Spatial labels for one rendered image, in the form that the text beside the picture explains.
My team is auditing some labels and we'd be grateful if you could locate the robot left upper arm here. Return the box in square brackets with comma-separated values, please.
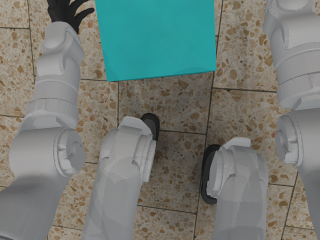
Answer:
[0, 126, 86, 240]

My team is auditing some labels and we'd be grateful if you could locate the robot right upper arm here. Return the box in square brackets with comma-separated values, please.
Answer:
[274, 107, 320, 240]

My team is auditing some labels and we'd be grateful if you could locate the left robot forearm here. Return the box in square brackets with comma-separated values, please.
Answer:
[8, 21, 85, 172]

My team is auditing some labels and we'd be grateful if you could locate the left robot hand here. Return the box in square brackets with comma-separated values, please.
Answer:
[47, 0, 95, 35]

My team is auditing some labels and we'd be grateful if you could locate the robot right thigh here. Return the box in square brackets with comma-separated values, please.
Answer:
[210, 145, 267, 240]

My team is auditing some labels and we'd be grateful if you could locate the right robot forearm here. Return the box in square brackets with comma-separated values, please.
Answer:
[262, 0, 320, 111]

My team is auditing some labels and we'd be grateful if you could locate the right robot shin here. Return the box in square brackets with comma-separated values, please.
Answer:
[206, 137, 269, 199]

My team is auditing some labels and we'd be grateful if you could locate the carton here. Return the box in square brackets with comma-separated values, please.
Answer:
[95, 0, 217, 82]

